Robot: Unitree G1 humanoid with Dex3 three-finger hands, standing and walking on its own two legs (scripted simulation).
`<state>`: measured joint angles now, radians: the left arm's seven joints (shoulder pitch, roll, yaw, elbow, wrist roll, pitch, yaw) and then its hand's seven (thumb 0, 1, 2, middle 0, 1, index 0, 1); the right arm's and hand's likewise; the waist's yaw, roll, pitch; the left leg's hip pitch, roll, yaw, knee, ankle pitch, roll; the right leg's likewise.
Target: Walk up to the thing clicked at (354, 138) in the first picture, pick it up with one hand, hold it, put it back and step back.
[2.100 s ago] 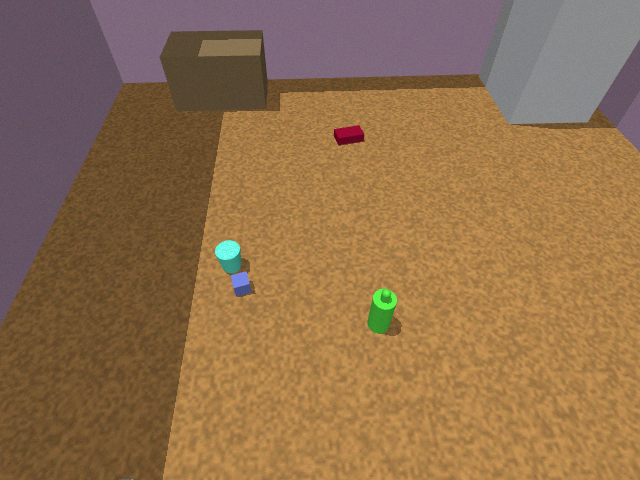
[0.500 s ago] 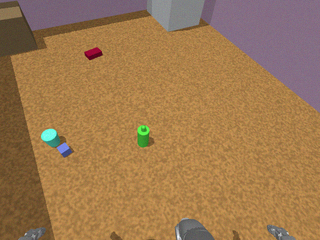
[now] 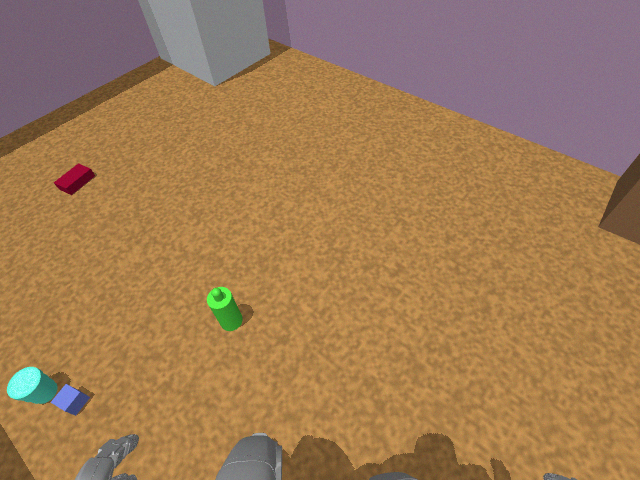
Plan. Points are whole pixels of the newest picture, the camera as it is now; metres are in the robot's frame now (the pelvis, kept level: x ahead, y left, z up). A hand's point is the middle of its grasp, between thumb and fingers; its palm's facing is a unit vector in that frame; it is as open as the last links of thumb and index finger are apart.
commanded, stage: walk up
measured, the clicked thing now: (75, 179) +1.39 +1.17 -0.75
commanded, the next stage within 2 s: stand in 1.46 s
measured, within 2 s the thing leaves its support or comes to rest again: neither
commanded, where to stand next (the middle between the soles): +0.05 +0.01 m, yaw -17 degrees
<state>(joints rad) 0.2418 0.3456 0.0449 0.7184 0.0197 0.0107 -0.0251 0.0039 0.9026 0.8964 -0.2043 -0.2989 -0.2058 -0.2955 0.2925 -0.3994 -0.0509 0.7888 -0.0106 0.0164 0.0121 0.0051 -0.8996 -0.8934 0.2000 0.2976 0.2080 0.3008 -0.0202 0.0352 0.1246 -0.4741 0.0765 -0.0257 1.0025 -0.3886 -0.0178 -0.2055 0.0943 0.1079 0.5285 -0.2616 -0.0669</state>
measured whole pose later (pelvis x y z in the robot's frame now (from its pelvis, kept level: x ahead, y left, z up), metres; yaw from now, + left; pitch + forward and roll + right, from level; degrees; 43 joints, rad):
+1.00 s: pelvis -0.02 +0.02 -0.02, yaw -17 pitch -4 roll +0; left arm 0.20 0.39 0.02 0.91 0.01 -0.03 0.01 0.01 0.90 0.90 -0.20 -0.30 -0.20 -0.30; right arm 0.22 -0.36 -0.02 0.95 -0.01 0.02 0.03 0.00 -0.90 -0.89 0.20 0.30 0.21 0.30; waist -0.01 0.00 0.09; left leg -0.27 0.08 0.02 0.68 -0.35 -0.04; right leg -0.30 0.01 0.11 0.68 -0.30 0.02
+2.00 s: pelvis -0.01 +0.02 +0.01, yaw -17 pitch -3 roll +0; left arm 0.09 0.35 0.00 1.14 0.01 -0.01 -0.01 0.00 0.91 0.90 -0.20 -0.30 -0.20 -0.30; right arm 0.07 -0.36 -0.02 1.13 0.00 0.00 0.02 0.00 -0.90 -0.89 0.20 0.30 0.21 0.30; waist 0.00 0.00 0.07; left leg -0.13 0.06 0.03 0.37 -0.19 -0.05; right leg -0.16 -0.02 0.11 0.38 -0.17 0.05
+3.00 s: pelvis +0.00 +0.02 +0.01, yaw -16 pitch -2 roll +0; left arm 0.11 0.36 0.00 1.12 0.01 -0.01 -0.01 0.00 0.91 0.90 -0.20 -0.30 -0.20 -0.29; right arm 0.10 -0.35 -0.02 1.12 0.00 0.00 0.01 0.00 -0.90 -0.89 0.20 0.30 0.21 0.30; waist 0.00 0.00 0.07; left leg -0.12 0.05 0.02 0.37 -0.21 -0.04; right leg -0.14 -0.04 0.10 0.36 -0.18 0.06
